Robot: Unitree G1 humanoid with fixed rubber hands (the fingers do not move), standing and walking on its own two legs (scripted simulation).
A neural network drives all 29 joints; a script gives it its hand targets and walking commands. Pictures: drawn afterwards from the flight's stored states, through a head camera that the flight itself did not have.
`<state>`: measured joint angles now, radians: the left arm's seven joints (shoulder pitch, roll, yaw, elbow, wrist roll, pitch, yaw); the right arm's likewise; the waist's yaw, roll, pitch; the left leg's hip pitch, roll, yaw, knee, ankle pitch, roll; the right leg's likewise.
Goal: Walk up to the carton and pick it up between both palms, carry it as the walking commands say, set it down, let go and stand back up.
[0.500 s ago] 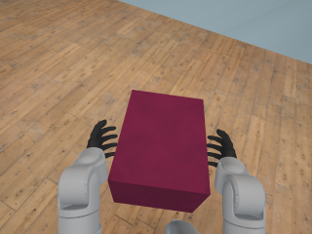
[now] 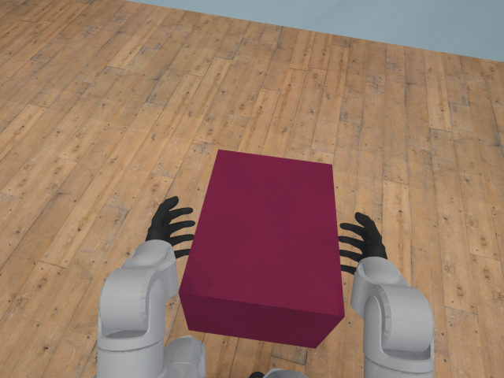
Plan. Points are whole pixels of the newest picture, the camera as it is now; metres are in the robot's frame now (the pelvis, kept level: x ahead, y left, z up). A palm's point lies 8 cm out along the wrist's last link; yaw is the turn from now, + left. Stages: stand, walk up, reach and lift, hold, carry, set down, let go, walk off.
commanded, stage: carry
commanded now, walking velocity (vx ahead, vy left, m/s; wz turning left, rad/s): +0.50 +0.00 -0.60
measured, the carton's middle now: (264, 243) +0.33 -0.01 -0.03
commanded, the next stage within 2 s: none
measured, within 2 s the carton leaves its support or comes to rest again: neither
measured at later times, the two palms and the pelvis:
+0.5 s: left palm (215, 71) +0.61 +0.09 +0.10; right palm (371, 110) +0.52 -0.18 +0.11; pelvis +0.31 +0.03 +0.01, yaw -18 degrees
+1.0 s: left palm (323, 23) +0.88 -0.14 +0.06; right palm (442, 61) +0.75 -0.39 +0.06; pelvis +0.57 -0.14 +0.00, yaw -27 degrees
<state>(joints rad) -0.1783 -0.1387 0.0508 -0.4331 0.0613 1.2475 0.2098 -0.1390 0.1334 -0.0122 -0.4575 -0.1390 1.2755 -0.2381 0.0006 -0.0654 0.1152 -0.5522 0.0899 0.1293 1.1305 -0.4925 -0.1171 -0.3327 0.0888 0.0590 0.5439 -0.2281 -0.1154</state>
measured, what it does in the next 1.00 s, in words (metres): walks ahead, turning right: left foot, then right foot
